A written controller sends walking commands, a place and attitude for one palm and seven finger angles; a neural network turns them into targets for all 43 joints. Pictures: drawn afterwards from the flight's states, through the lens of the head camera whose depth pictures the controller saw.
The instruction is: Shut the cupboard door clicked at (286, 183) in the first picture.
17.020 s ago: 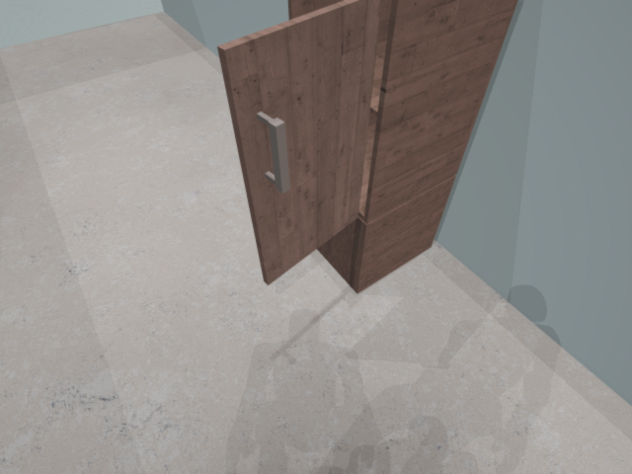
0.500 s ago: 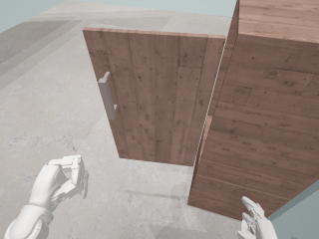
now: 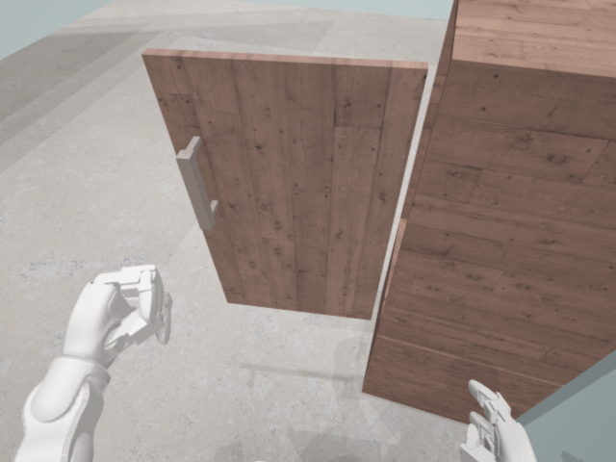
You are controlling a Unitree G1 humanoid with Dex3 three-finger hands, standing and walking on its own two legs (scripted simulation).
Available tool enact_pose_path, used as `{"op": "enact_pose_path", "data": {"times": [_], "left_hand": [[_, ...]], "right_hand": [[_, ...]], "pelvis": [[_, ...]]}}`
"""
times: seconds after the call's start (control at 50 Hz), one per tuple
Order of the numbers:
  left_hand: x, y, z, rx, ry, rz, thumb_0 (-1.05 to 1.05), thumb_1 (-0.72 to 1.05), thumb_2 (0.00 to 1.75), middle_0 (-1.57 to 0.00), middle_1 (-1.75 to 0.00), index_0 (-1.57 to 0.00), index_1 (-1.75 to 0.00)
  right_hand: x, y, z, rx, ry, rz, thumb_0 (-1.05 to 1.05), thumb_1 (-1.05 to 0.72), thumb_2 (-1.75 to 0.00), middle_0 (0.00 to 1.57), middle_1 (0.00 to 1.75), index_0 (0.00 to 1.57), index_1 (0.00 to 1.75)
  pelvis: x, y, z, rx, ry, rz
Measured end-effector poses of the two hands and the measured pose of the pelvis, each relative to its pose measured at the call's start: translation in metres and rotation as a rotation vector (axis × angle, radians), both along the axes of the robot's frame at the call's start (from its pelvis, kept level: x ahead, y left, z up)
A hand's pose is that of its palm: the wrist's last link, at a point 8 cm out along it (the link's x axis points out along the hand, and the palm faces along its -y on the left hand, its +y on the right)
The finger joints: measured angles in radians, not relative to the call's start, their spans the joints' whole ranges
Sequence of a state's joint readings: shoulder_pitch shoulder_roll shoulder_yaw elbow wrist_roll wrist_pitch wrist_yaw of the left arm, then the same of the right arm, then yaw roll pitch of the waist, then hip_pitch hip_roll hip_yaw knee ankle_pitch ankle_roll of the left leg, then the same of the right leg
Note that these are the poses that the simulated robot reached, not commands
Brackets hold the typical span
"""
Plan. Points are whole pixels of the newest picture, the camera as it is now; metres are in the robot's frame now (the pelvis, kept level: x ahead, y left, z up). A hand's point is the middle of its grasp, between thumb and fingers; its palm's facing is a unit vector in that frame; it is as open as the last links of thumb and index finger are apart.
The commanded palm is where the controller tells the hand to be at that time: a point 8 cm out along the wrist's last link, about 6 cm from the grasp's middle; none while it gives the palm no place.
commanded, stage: bring the fist close to the handle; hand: left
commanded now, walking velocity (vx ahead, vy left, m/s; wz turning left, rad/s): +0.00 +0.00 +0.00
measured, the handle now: (201, 185) +0.49 +0.19 +0.09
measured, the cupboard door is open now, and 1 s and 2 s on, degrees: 99 99 89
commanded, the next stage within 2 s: push the door shut along its arc in 1.14 s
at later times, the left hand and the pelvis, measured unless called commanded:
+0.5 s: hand (190, 265) +0.34 +0.17 +0.09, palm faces -0.10 -0.99 -0.03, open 3.1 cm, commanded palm +0.33 +0.23 +0.09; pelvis +0.01 +0.01 +0.00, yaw -1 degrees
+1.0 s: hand (196, 233) +0.39 +0.18 +0.09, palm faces -0.08 -1.00 -0.02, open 3.1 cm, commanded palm +0.37 +0.23 +0.09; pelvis +0.01 +0.01 +0.00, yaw -2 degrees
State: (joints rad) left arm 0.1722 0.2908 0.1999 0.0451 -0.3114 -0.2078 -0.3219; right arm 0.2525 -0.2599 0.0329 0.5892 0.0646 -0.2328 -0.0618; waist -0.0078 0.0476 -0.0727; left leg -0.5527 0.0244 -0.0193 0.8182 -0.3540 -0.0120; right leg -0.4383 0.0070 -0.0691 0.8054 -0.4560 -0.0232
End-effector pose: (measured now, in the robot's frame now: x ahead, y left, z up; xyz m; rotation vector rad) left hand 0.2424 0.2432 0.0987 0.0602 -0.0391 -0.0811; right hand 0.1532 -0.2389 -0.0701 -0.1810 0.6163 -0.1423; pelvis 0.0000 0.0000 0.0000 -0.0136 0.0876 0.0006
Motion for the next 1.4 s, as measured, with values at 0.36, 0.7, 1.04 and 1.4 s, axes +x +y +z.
{"op": "enact_pose_path", "data": {"times": [0.36, 0.7, 1.04, 1.4], "left_hand": [[0.059, -0.008, -0.002, -0.021, 0.022, -0.026, 0.02, 0.9, 0.9, -1.3, -1.5, -1.3, -1.5], [0.124, -0.014, -0.001, -0.025, 0.039, -0.011, 0.02, 0.9, 0.9, -1.3, -1.5, -1.3, -1.5], [0.133, -0.007, -0.01, -0.036, 0.046, 0.003, 0.02, 0.9, 0.9, -1.3, -1.5, -1.3, -1.5], [0.14, -0.019, -0.006, -0.033, 0.052, -0.032, 0.02, 0.9, 0.9, -1.3, -1.5, -1.3, -1.5]], "right_hand": [[-0.015, -0.005, -0.004, -0.009, 0.093, -0.067, 0.02, -0.91, -0.9, 0.2, 0.3, 0.2, 0.3], [-0.034, 0.001, -0.016, -0.002, 0.217, -0.085, 0.02, -0.91, -0.9, 0.2, 0.3, 0.2, 0.3], [-0.068, -0.012, -0.022, -0.01, 0.336, -0.157, 0.01, -0.91, -0.9, 0.2, 0.3, 0.2, 0.3], [-0.049, -0.003, -0.02, -0.001, 0.276, -0.116, 0.01, -0.91, -0.9, 0.2, 0.3, 0.2, 0.3]], "pelvis": [[0.01, 0.009, 0.004, 0.006, 0.02, -0.022], [0.007, 0.012, 0.004, 0.002, 0.043, -0.025], [0.011, 0.012, 0.004, 0.003, 0.055, -0.043], [0.002, 0.012, 0.003, 0.0, 0.048, -0.03]]}}
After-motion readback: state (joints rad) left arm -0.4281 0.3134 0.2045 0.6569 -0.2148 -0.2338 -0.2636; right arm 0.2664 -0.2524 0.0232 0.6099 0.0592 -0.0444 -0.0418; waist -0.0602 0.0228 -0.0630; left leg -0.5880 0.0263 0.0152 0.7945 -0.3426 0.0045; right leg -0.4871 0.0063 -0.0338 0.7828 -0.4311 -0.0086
